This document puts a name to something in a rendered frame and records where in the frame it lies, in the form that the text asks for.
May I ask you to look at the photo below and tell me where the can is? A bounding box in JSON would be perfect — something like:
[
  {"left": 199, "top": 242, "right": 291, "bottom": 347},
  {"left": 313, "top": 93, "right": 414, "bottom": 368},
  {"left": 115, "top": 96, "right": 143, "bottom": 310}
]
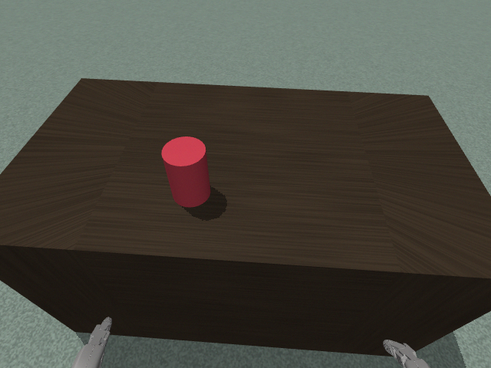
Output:
[{"left": 161, "top": 136, "right": 210, "bottom": 208}]

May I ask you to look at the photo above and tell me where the right robot hand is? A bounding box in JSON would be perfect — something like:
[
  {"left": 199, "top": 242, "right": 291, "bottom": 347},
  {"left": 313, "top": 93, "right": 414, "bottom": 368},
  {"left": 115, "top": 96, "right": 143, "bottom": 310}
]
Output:
[{"left": 383, "top": 340, "right": 430, "bottom": 368}]

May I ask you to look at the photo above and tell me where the left robot hand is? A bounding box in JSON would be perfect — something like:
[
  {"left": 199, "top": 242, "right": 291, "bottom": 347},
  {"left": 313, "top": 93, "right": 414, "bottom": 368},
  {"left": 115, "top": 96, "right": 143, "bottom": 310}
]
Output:
[{"left": 71, "top": 317, "right": 112, "bottom": 368}]

